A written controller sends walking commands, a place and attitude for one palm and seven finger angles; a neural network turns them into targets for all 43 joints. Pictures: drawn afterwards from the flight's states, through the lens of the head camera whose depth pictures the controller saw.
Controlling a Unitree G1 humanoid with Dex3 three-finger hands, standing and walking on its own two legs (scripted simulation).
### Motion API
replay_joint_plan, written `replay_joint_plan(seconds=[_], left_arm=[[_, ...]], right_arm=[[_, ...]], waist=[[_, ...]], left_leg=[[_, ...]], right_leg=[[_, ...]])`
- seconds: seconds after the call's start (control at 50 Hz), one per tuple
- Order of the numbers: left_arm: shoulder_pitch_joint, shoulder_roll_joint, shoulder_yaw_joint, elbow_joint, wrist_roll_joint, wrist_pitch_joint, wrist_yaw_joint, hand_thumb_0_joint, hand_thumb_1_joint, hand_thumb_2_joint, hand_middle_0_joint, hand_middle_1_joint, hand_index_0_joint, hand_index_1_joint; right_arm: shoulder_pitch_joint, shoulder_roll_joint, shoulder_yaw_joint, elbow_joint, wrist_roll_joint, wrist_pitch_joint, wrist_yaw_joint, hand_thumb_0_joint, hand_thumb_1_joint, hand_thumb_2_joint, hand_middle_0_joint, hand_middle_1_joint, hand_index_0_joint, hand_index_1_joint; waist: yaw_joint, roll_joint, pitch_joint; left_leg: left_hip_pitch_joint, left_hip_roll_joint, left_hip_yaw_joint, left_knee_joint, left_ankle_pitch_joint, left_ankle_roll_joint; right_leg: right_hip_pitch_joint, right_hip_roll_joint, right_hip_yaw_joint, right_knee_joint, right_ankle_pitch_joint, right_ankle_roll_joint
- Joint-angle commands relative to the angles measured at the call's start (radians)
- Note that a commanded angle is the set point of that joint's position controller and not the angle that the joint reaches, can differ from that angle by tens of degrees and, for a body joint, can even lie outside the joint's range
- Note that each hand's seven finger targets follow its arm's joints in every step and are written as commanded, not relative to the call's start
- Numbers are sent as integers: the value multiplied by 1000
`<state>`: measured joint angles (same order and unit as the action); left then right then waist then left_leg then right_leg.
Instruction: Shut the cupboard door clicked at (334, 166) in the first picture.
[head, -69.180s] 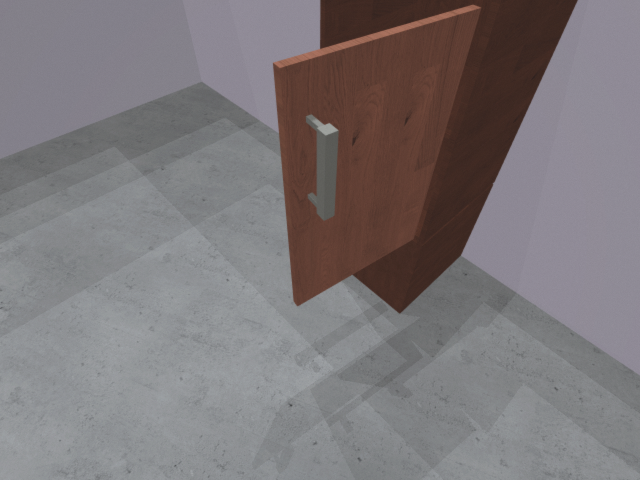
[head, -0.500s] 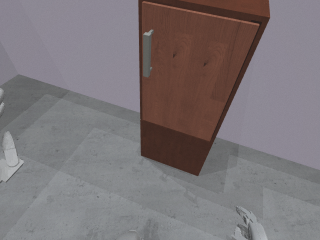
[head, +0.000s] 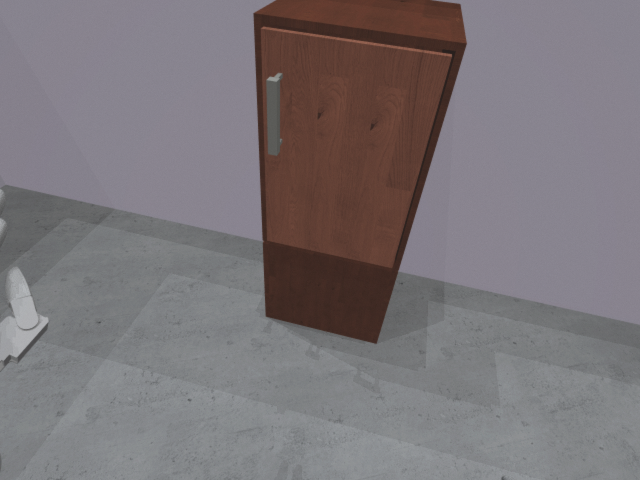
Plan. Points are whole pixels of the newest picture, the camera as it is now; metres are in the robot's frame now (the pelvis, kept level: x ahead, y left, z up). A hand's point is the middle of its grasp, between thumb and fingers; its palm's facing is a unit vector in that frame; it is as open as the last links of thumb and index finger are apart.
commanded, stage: stop stepping back and stand still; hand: left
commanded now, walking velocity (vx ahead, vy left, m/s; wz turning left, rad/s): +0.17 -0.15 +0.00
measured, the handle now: (276, 114) +0.85 +0.15 +0.09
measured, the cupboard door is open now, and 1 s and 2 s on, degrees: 0 0 0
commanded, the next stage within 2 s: let the arm hang, fingers relaxed in 0.34 s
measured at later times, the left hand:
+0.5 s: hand (63, 348) +0.21 +0.28 +0.12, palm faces +0.36 -0.81 -0.47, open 7.4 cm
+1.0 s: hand out of the picture -0.07 +0.24 -0.16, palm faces +0.02 -0.98 -0.20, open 7.2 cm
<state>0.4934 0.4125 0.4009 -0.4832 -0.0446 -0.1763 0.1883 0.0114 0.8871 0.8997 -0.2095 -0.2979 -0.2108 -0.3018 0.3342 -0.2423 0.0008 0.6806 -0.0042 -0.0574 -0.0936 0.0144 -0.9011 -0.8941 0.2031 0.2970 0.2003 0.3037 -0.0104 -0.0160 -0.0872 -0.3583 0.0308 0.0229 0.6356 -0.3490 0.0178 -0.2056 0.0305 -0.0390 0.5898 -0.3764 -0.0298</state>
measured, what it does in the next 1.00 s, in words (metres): steps on the spot: left foot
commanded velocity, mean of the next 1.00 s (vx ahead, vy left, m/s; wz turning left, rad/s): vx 0.03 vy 0.00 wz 0.00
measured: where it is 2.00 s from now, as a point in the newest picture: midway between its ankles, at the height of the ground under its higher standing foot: outside the picture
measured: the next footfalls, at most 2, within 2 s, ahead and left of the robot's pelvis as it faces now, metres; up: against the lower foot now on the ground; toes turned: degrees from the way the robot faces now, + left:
left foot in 0.46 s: +0.08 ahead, +0.14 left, +0.00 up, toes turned +3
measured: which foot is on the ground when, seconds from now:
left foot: down 0.00-0.22, up 0.24-0.44, down 0.46-1.00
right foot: down 0.00-1.00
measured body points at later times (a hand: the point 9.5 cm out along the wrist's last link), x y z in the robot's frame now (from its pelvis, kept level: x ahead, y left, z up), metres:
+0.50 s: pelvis +0.00 +0.02 +0.00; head -0.01 +0.01 +0.45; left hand +0.19 +0.32 +0.14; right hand +0.14 -0.25 -0.10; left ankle +0.04 +0.13 -0.73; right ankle -0.03 -0.08 -0.72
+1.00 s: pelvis +0.00 +0.05 +0.02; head +0.01 +0.06 +0.47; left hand -0.06 +0.29 -0.14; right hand +0.01 -0.19 -0.13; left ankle +0.04 +0.14 -0.72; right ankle -0.03 -0.08 -0.72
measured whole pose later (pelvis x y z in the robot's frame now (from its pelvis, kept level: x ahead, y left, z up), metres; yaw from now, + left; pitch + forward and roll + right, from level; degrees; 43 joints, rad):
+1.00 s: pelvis +0.00 +0.05 +0.02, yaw +0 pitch -1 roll -1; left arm 0.38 0.20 0.01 1.15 0.01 0.02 0.02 0.00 0.94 0.90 -0.20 -0.29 -0.20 -0.30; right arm 0.27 -0.18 0.00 1.08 -0.01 0.02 -0.03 0.00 -0.92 -0.89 0.20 0.30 0.20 0.30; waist 0.01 -0.01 0.05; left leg -0.23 -0.02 0.07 0.42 -0.17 0.05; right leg -0.11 -0.03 -0.07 0.39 -0.25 0.02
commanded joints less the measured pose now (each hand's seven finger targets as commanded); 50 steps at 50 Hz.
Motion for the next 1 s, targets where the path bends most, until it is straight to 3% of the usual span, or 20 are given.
replay_joint_plan(seconds=[0.0, 0.02, 0.04, 0.1, 0.14, 0.16, 0.2, 0.26, 0.3, 0.4, 0.42, 0.44, 0.48, 0.52, 0.56, 0.6, 0.66, 0.74, 0.9, 0.98], left_arm=[[-108, 215, 133, -179, 2, -76, 9, 0, 900, 900, -200, -300, -200, -300], [-74, 215, 143, -169, 5, -73, 2, 0, 900, 900, -200, -300, -200, -300], [-70, 213, 147, -194, 7, -71, -3, 0, 900, 900, -200, -300, -200, -300], [-12, 208, 154, -246, 8, -66, -4, 0, 900, 900, -200, -300, -200, -300], [45, 193, 147, -228, 12, -59, -3, 0, 900, 900, -200, -300, -200, -300], [51, 203, 161, -213, 13, -57, 0, 0, 900, 900, -200, -300, -200, -300], [15, 243, 199, -203, 9, -58, 10, 0, 900, 900, -200, -300, -200, -300], [4, 192, 156, -119, 5, -87, 15, 0, 900, 900, -200, -300, -200, -300], [-49, 195, 146, -107, 11, -94, 14, 0, 900, 900, -200, -300, -200, -300], [-61, 168, 101, -151, 5, -87, 10, 0, 900, 900, -200, -300, -200, -300], [-71, -21, -285, 583, 105, 84, -145, 0, 900, 900, -200, -300, -200, -300], [-12, -69, -297, 594, 68, 163, -172, 0, 900, 900, -200, -300, -200, -300], [-60, -116, -315, 664, 73, 189, -181, 0, 900, 900, -200, -300, -200, -300], [-133, -60, -314, 777, 71, 179, -188, 0, 900, 900, -200, -300, -200, -300], [-194, -16, -323, 928, 70, 166, -186, 0, 900, 900, -200, -300, -200, -300], [-226, -15, -340, 1069, 66, 170, -176, 0, 900, 900, -200, -300, -200, -300], [-224, -64, -365, 1246, 55, 176, -171, 0, 900, 900, -200, -300, -200, -300], [-173, -111, -362, 1409, 57, 175, -168, 0, 900, 900, -200, -300, -200, -300], [-116, -131, -379, 1575, 58, 171, -167, 0, 900, 900, -200, -300, -200, -300], [-92, -145, -383, 1618, 58, 177, -163, 0, 900, 900, -200, -300, -200, -300]], right_arm=[[-175, -117, -41, -183, 7, -87, -18, 0, -900, -900, 200, 300, 200, 300], [-182, -98, -28, -178, -4, -90, -17, 0, -900, -900, 200, 300, 200, 300], [-189, -93, -30, -182, -11, -93, -12, 0, -900, -900, 200, 300, 200, 300], [-193, -98, -38, -183, -7, -98, 8, 0, -900, -900, 200, 300, 200, 300], [-182, -89, -38, -192, -9, -83, 14, 0, -900, -900, 200, 300, 200, 300], [-175, -83, -41, -192, -12, -72, 15, 0, -900, -900, 200, 300, 200, 300], [-172, -79, -51, -190, -10, -56, 25, 0, -900, -900, 200, 300, 200, 300], [-149, -70, -38, -168, -6, -60, 22, 0, -900, -900, 200, 300, 200, 300], [-170, -71, -32, -164, -4, -62, 12, 0, -900, -900, 200, 300, 200, 300], [-190, -77, -41, -170, 3, -82, 3, 0, -900, -900, 200, 300, 200, 300], [-157, -229, -65, 5, -13, -119, 119, 0, -900, -900, 200, 300, 200, 300], [-130, -206, -61, -37, 3, -57, 109, 0, -900, -900, 200, 300, 200, 300], [-164, -172, -38, -48, -14, -6, 94, 0, -900, -900, 200, 300, 200, 300], [-184, -169, -27, -47, -19, 2, 85, 0, -900, -900, 200, 300, 200, 300], [-177, -159, -30, 1, -18, 20, 84, 0, -900, -900, 200, 300, 200, 300], [-161, -129, -23, 52, -25, 43, 85, 0, -900, -900, 200, 300, 200, 300], [-160, -101, -8, 137, -22, 52, 80, 0, -900, -900, 200, 300, 200, 300], [-135, -61, -12, 219, -20, 57, 68, 0, -900, -900, 200, 300, 200, 300], [-48, -64, -24, 337, -6, 53, 57, 0, -900, -900, 200, 300, 200, 300], [-22, -61, -24, 379, -8, 54, 54, 0, -900, -900, 200, 300, 200, 300]], waist=[[-19, 285, 106], [-20, 276, 116], [-13, 236, 116], [6, 227, 60], [0, 193, 58], [0, 104, 61], [15, -166, 69], [-7, -29, 102], [-4, -52, 91], [13, -26, 61], [-60, 100, 97], [-11, 142, -1], [27, 65, 10], [37, -122, 12], [9, -232, -4], [-8, -143, 21], [0, 116, 23], [5, 204, 69], [4, 37, 107], [4, 34, 152]], left_leg=[[119, 255, -454, -435, -382, 115], [5, 278, -511, -519, -492, 119], [-69, 272, -474, -531, -469, 118], [-147, 189, -216, -453, -372, 68], [-216, 123, -124, -347, -345, 30], [-244, 75, -77, -193, -292, 13], [-306, -23, 7, 258, -101, -22], [-280, 23, -45, 343, -34, -31], [-191, 31, -10, 193, -5, -26], [121, 0, 35, -153, 144, 3], [111, 109, -79, -26, 615, 27], [120, 156, -138, -65, 708, 67], [-34, 189, -200, -118, 498, 100], [-60, 119, -161, -102, 480, 68], [53, 38, -67, -38, 400, 10], [114, 24, -52, -71, 376, -5], [160, 64, -87, -186, 404, 12], [148, 62, -90, -250, 242, 12], [195, 88, -107, -326, 212, 26], [180, 89, -116, -373, 118, 27]], right_leg=[[-265, 9, 9, 146, -127, 16], [-211, 10, 28, 248, -116, 16], [-150, 2, 30, 270, -92, 12], [73, 22, -46, 38, -58, 5], [173, 2, -13, -100, -68, -16], [165, -64, 101, -185, -124, -57], [50, -352, 585, -437, -363, -193], [22, -331, 409, -368, -55, -193], [19, -291, 278, -319, 112, -153], [-38, -205, 161, -236, 177, -52], [-179, -208, -19, 51, 479, -4], [-120, -128, 22, 105, 326, 26], [-62, -84, -12, 96, 48, 29], [37, -111, 26, -21, 259, 18], [-1, -198, 103, -117, 429, -31], [-22, -211, 102, -134, 463, -46], [11, -140, 70, -164, 254, 0], [38, -132, 66, -250, 191, -12], [34, -126, 41, -278, 175, -5], [16, -125, 41, -273, 131, -1]])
